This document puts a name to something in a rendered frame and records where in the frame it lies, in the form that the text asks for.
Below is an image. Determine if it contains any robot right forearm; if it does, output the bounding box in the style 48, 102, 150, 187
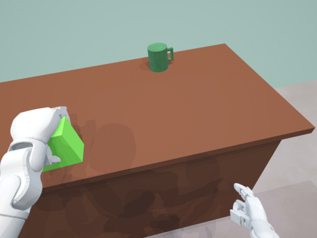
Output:
249, 220, 279, 238

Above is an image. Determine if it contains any table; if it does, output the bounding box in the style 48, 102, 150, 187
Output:
0, 44, 315, 238

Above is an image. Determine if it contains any robot left hand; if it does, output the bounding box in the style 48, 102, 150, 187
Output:
10, 107, 71, 166

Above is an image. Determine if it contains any robot right hand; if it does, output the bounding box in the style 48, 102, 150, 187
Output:
230, 183, 268, 229

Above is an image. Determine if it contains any sponge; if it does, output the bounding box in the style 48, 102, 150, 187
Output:
42, 117, 84, 172

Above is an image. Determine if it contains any robot left forearm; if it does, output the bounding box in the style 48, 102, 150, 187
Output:
0, 138, 47, 238

